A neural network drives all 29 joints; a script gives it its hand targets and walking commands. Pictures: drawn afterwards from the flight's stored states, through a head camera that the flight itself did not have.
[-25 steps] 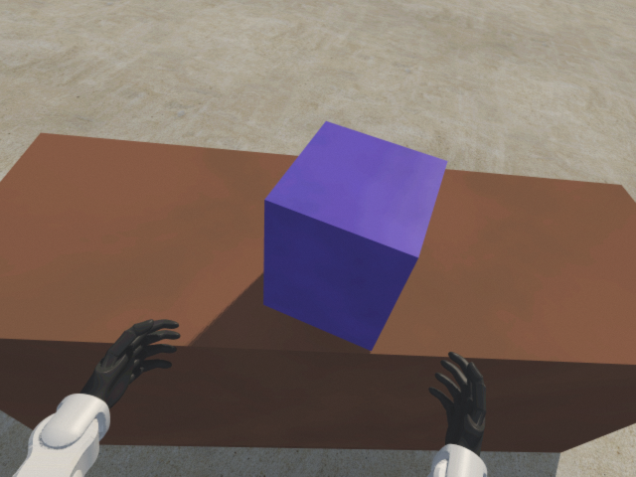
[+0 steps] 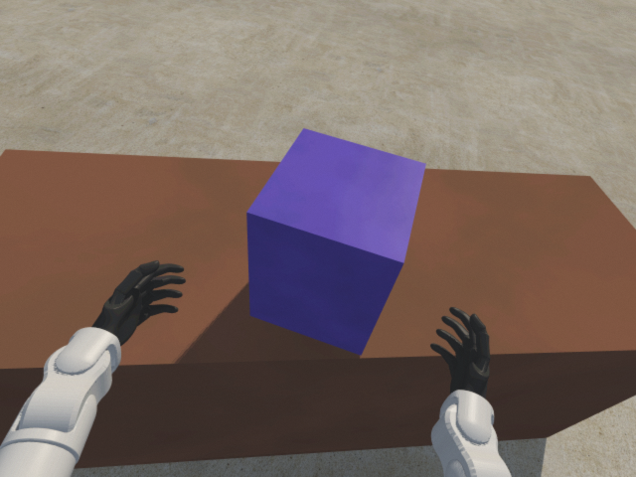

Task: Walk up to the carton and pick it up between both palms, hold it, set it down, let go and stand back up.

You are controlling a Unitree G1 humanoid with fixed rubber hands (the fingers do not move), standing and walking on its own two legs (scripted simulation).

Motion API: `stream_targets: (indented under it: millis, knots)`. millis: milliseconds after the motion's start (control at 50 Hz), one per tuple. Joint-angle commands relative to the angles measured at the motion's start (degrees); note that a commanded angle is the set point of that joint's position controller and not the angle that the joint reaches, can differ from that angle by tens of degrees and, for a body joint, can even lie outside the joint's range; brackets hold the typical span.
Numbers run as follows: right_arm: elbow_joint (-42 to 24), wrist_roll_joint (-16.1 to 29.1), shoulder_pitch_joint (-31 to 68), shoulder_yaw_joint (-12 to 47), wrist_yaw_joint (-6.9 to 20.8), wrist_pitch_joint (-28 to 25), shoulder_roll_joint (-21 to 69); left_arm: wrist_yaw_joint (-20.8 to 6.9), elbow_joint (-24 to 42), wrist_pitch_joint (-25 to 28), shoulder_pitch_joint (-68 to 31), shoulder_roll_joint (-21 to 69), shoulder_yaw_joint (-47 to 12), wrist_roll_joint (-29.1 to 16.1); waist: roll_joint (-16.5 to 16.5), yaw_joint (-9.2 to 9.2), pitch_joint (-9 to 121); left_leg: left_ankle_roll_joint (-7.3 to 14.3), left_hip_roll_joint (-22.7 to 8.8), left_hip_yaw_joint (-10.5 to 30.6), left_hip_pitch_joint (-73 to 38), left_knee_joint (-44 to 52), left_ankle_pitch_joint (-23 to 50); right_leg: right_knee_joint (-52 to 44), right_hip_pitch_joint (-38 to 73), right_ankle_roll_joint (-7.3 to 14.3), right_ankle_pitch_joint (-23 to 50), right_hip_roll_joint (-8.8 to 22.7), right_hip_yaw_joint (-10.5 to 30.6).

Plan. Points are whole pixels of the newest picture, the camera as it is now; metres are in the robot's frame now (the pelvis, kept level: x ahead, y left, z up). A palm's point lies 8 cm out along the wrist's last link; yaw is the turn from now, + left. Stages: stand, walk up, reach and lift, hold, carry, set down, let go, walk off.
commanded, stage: reach and lift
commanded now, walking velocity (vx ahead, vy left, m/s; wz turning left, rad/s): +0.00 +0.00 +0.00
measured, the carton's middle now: (332, 244) +0.47 -0.03 +0.01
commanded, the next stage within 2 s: none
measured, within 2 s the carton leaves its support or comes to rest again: neither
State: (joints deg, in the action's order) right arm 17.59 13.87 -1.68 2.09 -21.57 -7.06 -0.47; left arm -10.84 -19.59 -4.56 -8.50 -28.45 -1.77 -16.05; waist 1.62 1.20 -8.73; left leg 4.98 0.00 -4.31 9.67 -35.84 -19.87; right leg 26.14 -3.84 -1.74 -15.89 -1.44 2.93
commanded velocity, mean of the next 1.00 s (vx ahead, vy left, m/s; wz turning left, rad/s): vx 0.00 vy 0.00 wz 0.00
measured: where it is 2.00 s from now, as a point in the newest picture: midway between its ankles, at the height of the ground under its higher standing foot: outside the picture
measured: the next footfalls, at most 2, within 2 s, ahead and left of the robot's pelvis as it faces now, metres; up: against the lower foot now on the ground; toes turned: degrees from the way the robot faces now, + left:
none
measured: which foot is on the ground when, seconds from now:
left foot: down 0.00-1.00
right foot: down 0.00-1.00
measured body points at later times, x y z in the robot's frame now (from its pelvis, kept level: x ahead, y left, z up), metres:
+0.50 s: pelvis +0.00 -0.01 +0.01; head +0.02 +0.02 +0.46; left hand +0.39 +0.22 +0.08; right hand +0.31 -0.20 +0.06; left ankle +0.01 +0.04 -0.73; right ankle -0.01 -0.17 -0.73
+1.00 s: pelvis -0.01 -0.01 +0.01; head +0.03 +0.03 +0.46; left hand +0.46 +0.18 +0.12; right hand +0.36 -0.22 +0.10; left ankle +0.01 +0.04 -0.73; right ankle -0.01 -0.17 -0.73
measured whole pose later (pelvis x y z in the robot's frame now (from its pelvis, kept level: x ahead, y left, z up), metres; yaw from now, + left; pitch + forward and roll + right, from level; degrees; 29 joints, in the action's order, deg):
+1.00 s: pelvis -0.01 -0.01 +0.01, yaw +0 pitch +1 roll -3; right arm 34.8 15.5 32.5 -1.7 -20.7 7.9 -3.6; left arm -9.6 -54.7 -9.5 -50.2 -28.0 -3.1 -14.8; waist 3.0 8.3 -2.4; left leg 4.5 0.6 -3.6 17.0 -29.6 -14.3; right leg 21.1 -11.4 -2.5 -11.3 -0.8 2.1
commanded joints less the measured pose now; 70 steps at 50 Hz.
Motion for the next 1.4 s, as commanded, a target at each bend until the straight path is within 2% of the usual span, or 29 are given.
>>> stream_targets:
  millis: [0, 40, 100, 120, 180, 220, 300, 340, 400, 480, 520, 540, 620, 760, 780, 800, 820, 860, 880, 900, 960, 980, 1060, 1100, 1120, 1180, 1260, 1300, 1380]
  knots:
    - [-9.5, 0.5, 10.3, -0.7, 0.4, -0.3, -4.4, 0.0, 6.9, 0.8, -14.8, -9.9, 4.6, -0.3, -11.2, 1.57, 16.1, -8.5, -7.9, 7.5, -14.9, 8.1, 26.9, -4.3, -9.6, 4.6, 9.7, 1.2, -3.0]
    - [-12.2, 1.1, 12.5, -0.5, 0.3, 0.1, -4.5, -0.2, 7.7, 0.7, -17.0, -10.6, 5.6, -0.6, -10.0, 1.7, 18.2, -8.0, -7.0, 6.5, -15.1, 8.0, 28.7, -5.0, -8.8, 4.3, 11.6, 1.3, -2.9]
    - [-11.8, 1.7, 14.3, 0.1, 0.2, 1.7, -4.7, -0.3, 6.5, 0.0, -20.8, -10.2, 5.6, -0.3, -10.6, 1.35, 18.1, -7.7, -6.3, 6.0, -15.4, 8.3, 27.9, -5.8, -9.0, 4.2, 12.4, 1.2, -2.8]
    - [-11.5, 1.4, 16.1, -0.5, 0.1, 2.4, -5.2, -0.4, 5.7, -0.4, -22.8, -10.8, 5.4, -0.8, -10.4, 2.2, 18.7, -7.7, -6.4, 6.0, -15.0, 8.7, 26.5, -5.7, -9.3, 4.1, 11.8, 1.2, -2.9]
    - [-9.1, 1.4, 17.0, -0.8, 0.3, 4.0, -5.9, -0.4, 3.4, -1.3, -24.7, -9.9, 5.9, 0.2, -10.1, 2.17, 19.0, -7.6, -6.1, 5.6, -15.8, 9.2, 27.1, -6.4, -9.0, 4.0, 12.6, 1.1, -3.1]
    - [-8.7, 1.7, 19.2, -1.0, 0.2, 4.6, -5.8, -0.5, 2.4, -1.6, -28.1, -9.8, 5.9, 0.2, -9.8, 2.96, 19.8, -7.7, -5.5, 5.1, -15.9, 9.1, 26.6, -6.9, -9.5, 3.7, 13.1, 1.1, -3.2]
    - [-9.4, 1.6, 22.9, -1.6, 0.0, 5.8, -6.0, -0.5, 1.2, -2.2, -31.9, -10.1, 6.0, 0.3, -9.2, 3.74, 22.5, -7.1, -4.9, 4.4, -16.3, 8.9, 28.5, -6.9, -8.1, 3.5, 15.3, 0.6, -3.6]
    - [-8.5, 1.9, 24.3, -1.7, 0.1, 6.4, -6.4, -0.2, -0.9, -2.9, -32.2, -9.6, 6.3, 0.6, -9.0, 3.29, 23.2, -7.1, -5.1, 4.3, -16.8, 8.7, 30.1, -7.2, -8.3, 3.3, 16.4, 0.6, -3.5]
    - [-7.6, 1.6, 27.3, -2.1, -0.1, 7.8, -7.2, -0.3, -2.8, -3.8, -36.8, -10.4, 6.5, 0.5, -8.5, 4.25, 24.7, -6.7, -4.5, 3.6, -16.1, 9.0, 28.7, -7.0, -7.4, 3.0, 17.3, 0.4, -3.9]
    - [-7.2, 2.3, 31.7, -1.8, 0.1, 9.6, -6.8, -0.2, -6.0, -4.0, -41.8, -9.7, 5.8, 0.6, -7.4, 4.23, 24.6, -6.0, -4.1, 3.2, -13.9, 9.6, 25.5, -7.1, -6.1, 2.8, 17.2, 0.4, -3.8]
    - [-5.5, 2.5, 32.1, -1.8, 0.3, 10.6, -7.0, 0.0, -9.0, -4.2, -42.6, -9.8, 5.7, 0.7, -8.1, 3.99, 25.1, -5.9, -4.0, 3.1, -13.6, 10.0, 25.4, -7.0, -5.9, 2.8, 17.5, 0.5, -3.4]
    - [-6.5, 2.4, 34.5, -2.0, 0.3, 10.8, -7.4, 0.0, -8.9, -4.3, -45.8, -10.0, 5.3, 1.0, -7.9, 4.62, 26.2, -5.6, -3.7, 3.0, -13.2, 10.1, 24.3, -7.0, -5.7, 2.6, 17.9, 0.4, -3.5]
    - [-6.5, 2.6, 39.2, -2.5, 0.1, 12.1, -7.7, 0.5, -10.6, -4.5, -50.2, -10.7, 5.0, 0.8, -8.0, 4.87, 29.8, -5.2, -3.7, 3.0, -13.4, 9.6, 26.1, -6.3, -5.6, 2.3, 21.0, 0.3, -3.5]
    - [-0.6, 1.7, 45.9, -4.6, 0.6, 13.7, -9.2, 1.1, -17.6, -4.5, -58.3, -9.7, 3.1, 0.8, -9.5, 6.48, 32.0, -5.9, -3.9, 3.6, -14.5, 9.4, 26.1, -6.2, -8.6, 2.5, 19.6, 0.1, -4.9]
    - [-0.9, 1.5, 46.9, -4.8, 0.5, 13.6, -9.1, 1.0, -18.2, -4.6, -58.5, -9.6, 2.8, 0.9, -8.6, 6.85, 32.4, -5.6, -3.9, 3.5, -14.9, 9.2, 26.6, -6.5, -8.3, 2.5, 20.3, -0.1, -5.0]
    - [2.0, 2.2, 47.6, -4.3, 0.6, 13.9, -8.8, 1.0, -20.2, -4.8, -60.1, -9.8, 3.4, 0.9, -8.7, 6.54, 31.9, -5.8, -3.7, 3.2, -14.8, 8.8, 27.3, -6.3, -8.4, 2.3, 20.3, 0.1, -5.0]
    - [2.7, 2.3, 49.0, -4.4, 0.6, 14.2, -8.4, 0.9, -21.6, -4.7, -62.1, -10.0, 2.6, 1.1, -8.9, 7.21, 31.4, -5.5, -3.6, 3.2, -14.1, 8.8, 26.3, -6.5, -8.7, 2.4, 20.6, 0.2, -4.7]
    - [4.3, 2.3, 50.7, -4.3, 0.7, 13.7, -8.7, 0.9, -22.6, -3.4, -64.3, -10.5, 2.3, 1.0, -9.3, 6.97, 33.0, -5.9, -3.8, 3.7, -13.7, 8.8, 26.6, -5.9, -8.6, 2.3, 20.9, 0.3, -4.9]
    - [6.0, 1.9, 50.4, -4.6, 0.8, 13.5, -8.2, 0.9, -24.2, -3.2, -63.5, -9.5, 1.9, 1.2, -9.6, 7.63, 33.6, -6.1, -4.0, 3.7, -14.7, 8.6, 28.3, -5.9, -8.9, 2.5, 21.4, 0.1, -5.4]
    - [6.0, 1.6, 54.5, -4.9, 0.8, 13.3, -9.1, 1.0, -25.2, -3.0, -68.0, -9.6, 1.4, 0.9, -9.9, 7.65, 34.6, -6.2, -3.6, 3.5, -14.6, 8.2, 28.3, -6.0, -9.8, 2.5, 20.9, 0.2, -5.7]
    - [8.1, 0.9, 56.2, -5.8, 1.0, 12.3, -9.1, 1.4, -27.0, -2.2, -68.8, -8.5, 1.0, 1.1, -10.5, 8.05, 37.6, -6.7, -4.0, 4.2, -16.7, 7.6, 30.5, -6.0, -11.7, 2.6, 20.4, 0.1, -6.1]
    - [9.1, 0.9, 58.2, -6.0, 1.1, 12.3, -9.5, 1.5, -28.0, -2.1, -71.3, -8.5, 0.5, 0.8, -10.4, 8.7, 36.7, -6.5, -3.7, 3.9, -15.7, 7.6, 29.3, -6.1, -12.3, 2.7, 19.9, 0.0, -6.4]
    - [11.1, 0.0, 61.8, -7.2, 1.3, 11.8, -9.7, 1.9, -31.8, -1.3, -73.7, -8.4, -0.3, 0.5, -10.1, 9.11, 40.3, -6.3, -3.4, 3.9, -14.9, 7.0, 29.4, -5.4, -12.6, 2.5, 21.6, 0.0, -7.1]
    - [14.4, 0.0, 63.8, -7.3, 1.2, 11.9, -9.8, 1.8, -34.3, -1.1, -76.3, -8.1, -0.7, 0.6, -9.7, 10.0, 39.1, -6.3, -3.5, 4.0, -14.9, 6.7, 30.2, -5.4, -13.3, 2.4, 22.1, -0.1, -7.0]
    - [15.5, 0.1, 65.6, -7.2, 1.3, 12.0, -9.8, 1.9, -35.8, -0.9, -78.8, -8.3, -1.0, 0.5, -9.5, 9.77, 39.6, -6.4, -3.4, 3.9, -14.6, 6.8, 29.5, -5.5, -13.5, 2.3, 21.6, 0.1, -7.0]
    - [19.4, -0.5, 66.7, -7.7, 1.5, 11.1, -10.0, 2.2, -39.6, 0.5, -79.0, -7.3, -1.8, 0.7, -11.0, 10.46, 40.3, -6.6, -3.6, 4.7, -14.5, 6.4, 30.4, -5.1, -15.1, 2.4, 22.0, 0.3, -7.6]
    - [22.2, -0.4, 68.9, -8.4, 1.9, 10.2, -10.5, 2.7, -40.8, 1.6, -81.4, -6.4, -3.0, 0.6, -12.0, 11.51, 44.8, -7.1, -3.5, 4.8, -16.4, 5.7, 33.7, -5.1, -16.2, 2.5, 23.7, 0.1, -8.0]
    - [24.1, -0.7, 72.8, -9.0, 1.8, 10.4, -11.0, 3.0, -44.4, 1.6, -85.1, -7.2, -3.5, 0.6, -10.9, 11.89, 44.0, -6.9, -3.4, 4.8, -14.4, 5.6, 31.9, -5.0, -17.3, 2.3, 22.9, 0.0, -8.0]
    - [24.3, -0.9, 76.3, -9.7, 2.2, 10.3, -11.1, 3.7, -44.7, 2.4, -87.9, -6.7, -4.4, -0.2, -12.9, 12.21, 48.9, -7.1, -3.2, 5.0, -14.6, 4.8, 32.7, -4.4, -18.3, 2.4, 24.5, 0.1, -8.3]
